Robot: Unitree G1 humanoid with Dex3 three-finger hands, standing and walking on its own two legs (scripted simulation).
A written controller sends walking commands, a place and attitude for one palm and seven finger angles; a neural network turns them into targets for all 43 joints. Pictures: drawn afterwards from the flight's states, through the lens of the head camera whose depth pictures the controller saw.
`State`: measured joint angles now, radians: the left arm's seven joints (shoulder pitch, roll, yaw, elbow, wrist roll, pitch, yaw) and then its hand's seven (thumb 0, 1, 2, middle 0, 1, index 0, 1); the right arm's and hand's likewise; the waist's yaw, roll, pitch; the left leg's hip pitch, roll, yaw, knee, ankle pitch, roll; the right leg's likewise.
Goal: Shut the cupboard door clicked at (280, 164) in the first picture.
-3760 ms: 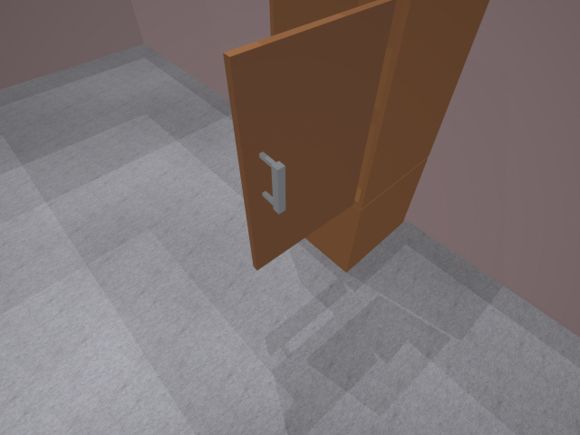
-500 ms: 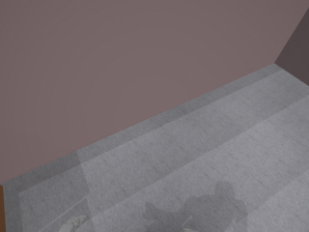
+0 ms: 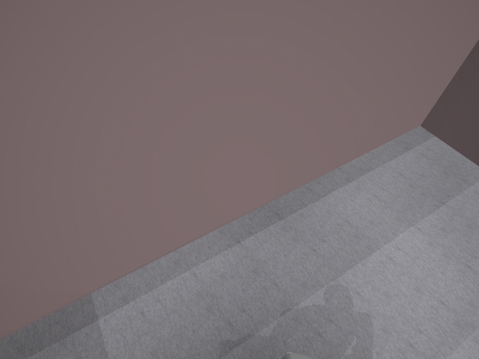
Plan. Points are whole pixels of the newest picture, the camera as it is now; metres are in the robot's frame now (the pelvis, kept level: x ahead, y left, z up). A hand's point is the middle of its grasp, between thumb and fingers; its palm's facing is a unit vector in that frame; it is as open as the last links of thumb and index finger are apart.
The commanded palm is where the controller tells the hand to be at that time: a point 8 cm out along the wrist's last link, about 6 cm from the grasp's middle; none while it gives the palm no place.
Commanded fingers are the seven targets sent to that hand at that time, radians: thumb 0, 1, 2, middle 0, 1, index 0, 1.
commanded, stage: turn to face it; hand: left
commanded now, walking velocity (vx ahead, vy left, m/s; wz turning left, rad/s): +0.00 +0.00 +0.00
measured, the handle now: out of the picture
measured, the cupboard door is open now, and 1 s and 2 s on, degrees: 87 87 87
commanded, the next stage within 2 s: none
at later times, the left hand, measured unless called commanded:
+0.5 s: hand (154, 328) +0.20 +0.19 -0.19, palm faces +0.23 -0.95 -0.22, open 7.3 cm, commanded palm none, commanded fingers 0.00 0.90 0.90 -0.20 -0.30 -0.20 -0.30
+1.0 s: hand (184, 350) +0.16 +0.11 -0.17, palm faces +0.53 -0.81 -0.25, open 7.4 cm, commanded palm none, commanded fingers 0.00 0.90 0.90 -0.20 -0.30 -0.20 -0.30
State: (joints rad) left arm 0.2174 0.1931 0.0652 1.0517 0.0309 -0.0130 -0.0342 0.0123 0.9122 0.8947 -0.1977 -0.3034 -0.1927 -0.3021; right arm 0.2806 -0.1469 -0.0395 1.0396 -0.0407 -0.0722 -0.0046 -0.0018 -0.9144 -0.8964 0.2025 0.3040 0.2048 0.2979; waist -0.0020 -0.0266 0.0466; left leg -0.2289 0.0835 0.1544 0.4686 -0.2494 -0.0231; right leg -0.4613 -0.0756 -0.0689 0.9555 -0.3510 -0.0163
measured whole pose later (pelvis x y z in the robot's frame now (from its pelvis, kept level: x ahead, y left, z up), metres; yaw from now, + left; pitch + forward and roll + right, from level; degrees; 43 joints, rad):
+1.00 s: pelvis +0.23 -0.08 +0.00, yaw +33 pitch +1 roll +3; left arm 0.23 0.21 0.04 0.91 0.03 0.00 0.01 0.01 0.90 0.89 -0.20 -0.30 -0.20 -0.30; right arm 0.08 -0.25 -0.07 0.90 -0.01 0.07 0.04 0.00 -0.91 -0.90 0.20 0.30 0.20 0.30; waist 0.00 -0.05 0.13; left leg -0.37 0.01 0.10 0.74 -0.42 -0.05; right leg -0.22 -0.14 -0.23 0.55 -0.34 0.00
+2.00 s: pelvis +0.31 -0.10 -0.01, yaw +70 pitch +2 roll +0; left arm 0.14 0.25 0.06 0.86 0.02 0.01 0.01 0.01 0.90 0.89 -0.20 -0.30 -0.20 -0.30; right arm 0.17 -0.24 -0.08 0.92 -0.02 0.06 0.01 0.00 -0.90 -0.90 0.21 0.30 0.21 0.30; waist -0.02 0.02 0.10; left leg -0.37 -0.02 -0.11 0.69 -0.38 -0.03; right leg -0.31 -0.04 -0.05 0.59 -0.31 0.03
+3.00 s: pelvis +0.34 -0.07 -0.02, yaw +108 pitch +1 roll +1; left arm 0.24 0.22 0.05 0.90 0.02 0.02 0.01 0.01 0.90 0.89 -0.21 -0.30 -0.20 -0.30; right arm 0.11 -0.24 -0.06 0.91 -0.02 0.04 0.03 0.00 -0.91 -0.90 0.20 0.30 0.20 0.30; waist -0.01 -0.06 0.11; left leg -0.31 0.00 0.07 0.60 -0.28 0.03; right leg -0.29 -0.17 -0.20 0.74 -0.46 0.06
